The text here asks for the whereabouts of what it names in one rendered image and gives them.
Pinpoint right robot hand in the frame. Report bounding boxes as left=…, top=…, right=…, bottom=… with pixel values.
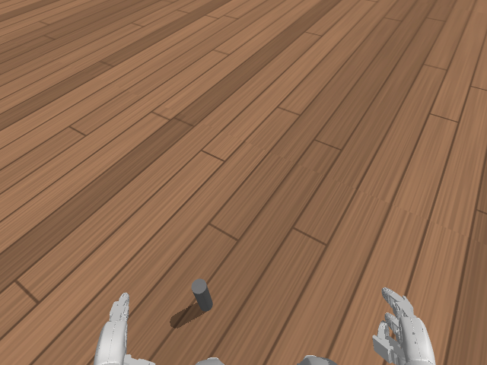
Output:
left=372, top=287, right=436, bottom=365

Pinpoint left robot hand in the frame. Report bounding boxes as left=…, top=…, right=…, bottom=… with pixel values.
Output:
left=94, top=293, right=155, bottom=365

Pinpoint can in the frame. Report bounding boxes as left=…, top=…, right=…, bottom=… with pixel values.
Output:
left=192, top=279, right=213, bottom=312

